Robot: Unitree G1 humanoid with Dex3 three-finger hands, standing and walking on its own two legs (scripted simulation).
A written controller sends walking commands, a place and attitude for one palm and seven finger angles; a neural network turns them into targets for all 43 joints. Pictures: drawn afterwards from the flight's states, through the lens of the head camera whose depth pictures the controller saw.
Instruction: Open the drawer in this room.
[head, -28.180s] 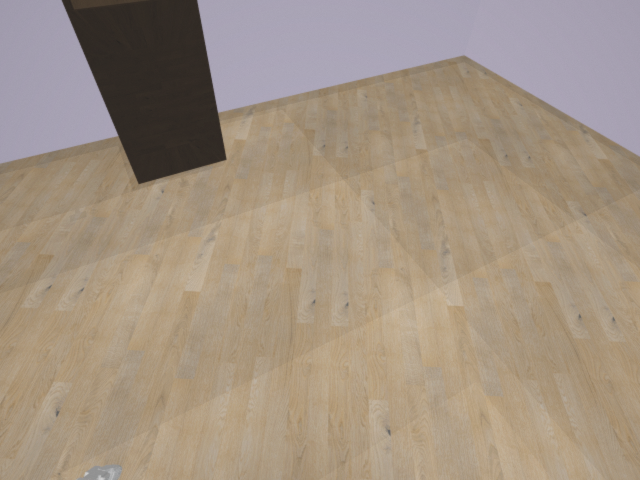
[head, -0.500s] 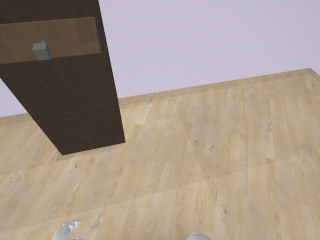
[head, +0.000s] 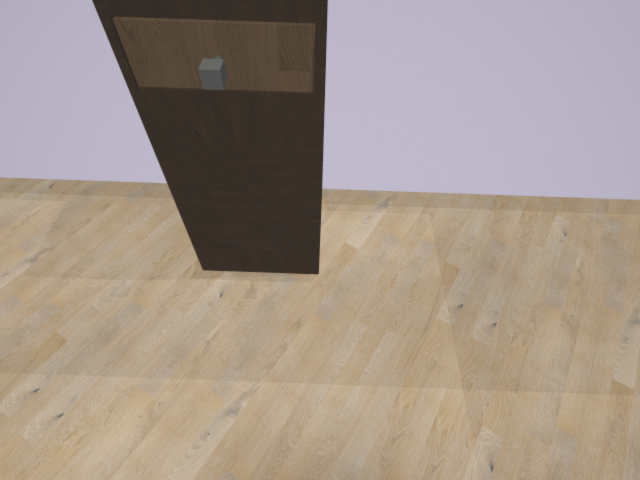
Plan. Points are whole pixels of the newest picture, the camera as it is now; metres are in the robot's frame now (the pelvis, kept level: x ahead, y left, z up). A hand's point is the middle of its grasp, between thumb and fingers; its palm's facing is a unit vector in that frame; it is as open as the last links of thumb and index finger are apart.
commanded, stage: take the last steps up to it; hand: left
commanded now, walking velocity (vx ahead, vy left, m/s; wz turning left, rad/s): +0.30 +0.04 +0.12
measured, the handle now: (215, 68) +0.82 +0.28 +0.06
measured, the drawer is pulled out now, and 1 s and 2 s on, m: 0.00 0.00 0.00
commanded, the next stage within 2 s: come to a stop and stand still in 0.96 s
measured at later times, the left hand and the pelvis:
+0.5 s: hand (209, 442) +0.18 +0.18 -0.17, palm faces +0.02 -0.98 -0.20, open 7.4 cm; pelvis +0.10 +0.00 -0.01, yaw +1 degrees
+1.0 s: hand (216, 454) +0.17 +0.17 -0.18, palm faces +0.21 -0.97 -0.14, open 7.4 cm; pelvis +0.24 +0.02 +0.00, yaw +5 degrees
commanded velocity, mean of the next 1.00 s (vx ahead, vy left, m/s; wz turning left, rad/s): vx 0.26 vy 0.02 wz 0.04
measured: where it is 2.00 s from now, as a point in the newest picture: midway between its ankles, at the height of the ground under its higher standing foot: (316, 446)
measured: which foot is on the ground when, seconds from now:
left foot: up 0.00-0.02, down 0.04-0.50, up 0.52-1.00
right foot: down 0.00-0.04, up 0.06-0.48, down 0.50-1.00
